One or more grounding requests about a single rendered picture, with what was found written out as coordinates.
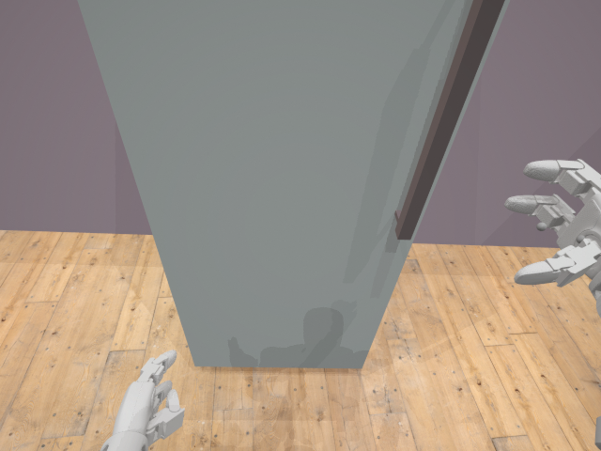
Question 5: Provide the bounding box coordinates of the robot left hand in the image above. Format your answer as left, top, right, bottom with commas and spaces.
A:
112, 350, 185, 446

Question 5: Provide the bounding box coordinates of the fridge door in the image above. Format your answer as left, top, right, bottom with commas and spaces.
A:
77, 0, 510, 368

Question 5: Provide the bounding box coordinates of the left robot forearm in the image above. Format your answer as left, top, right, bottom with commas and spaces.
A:
100, 431, 148, 451

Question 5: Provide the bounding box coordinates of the handle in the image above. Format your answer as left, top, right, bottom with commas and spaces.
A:
394, 0, 505, 240

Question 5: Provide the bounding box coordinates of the robot right hand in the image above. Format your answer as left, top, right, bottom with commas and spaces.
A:
504, 159, 601, 288

